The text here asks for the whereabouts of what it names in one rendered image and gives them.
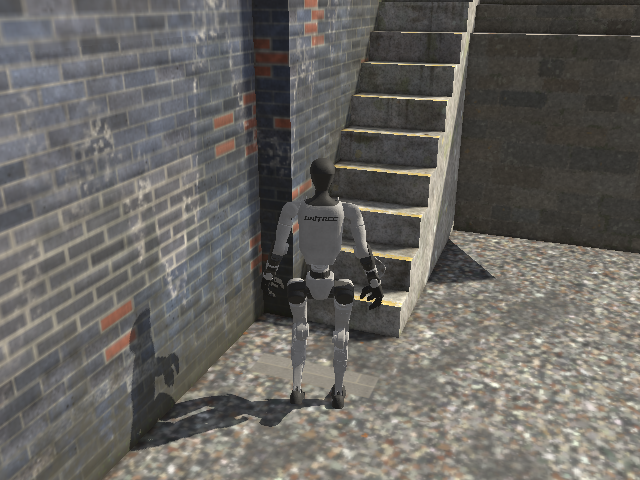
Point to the right robot upper arm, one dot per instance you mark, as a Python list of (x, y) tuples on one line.
[(352, 212)]

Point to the left robot upper arm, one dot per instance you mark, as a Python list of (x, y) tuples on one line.
[(289, 210)]

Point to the robot left foot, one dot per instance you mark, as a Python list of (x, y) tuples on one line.
[(296, 397)]

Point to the robot right hand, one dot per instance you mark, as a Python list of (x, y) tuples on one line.
[(376, 293)]

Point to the right robot forearm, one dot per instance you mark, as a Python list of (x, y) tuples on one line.
[(370, 269)]

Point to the left robot forearm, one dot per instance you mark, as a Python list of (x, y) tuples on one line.
[(272, 264)]

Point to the robot left hand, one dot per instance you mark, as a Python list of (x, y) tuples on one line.
[(272, 283)]

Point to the robot right shin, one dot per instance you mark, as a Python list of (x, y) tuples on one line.
[(340, 364)]

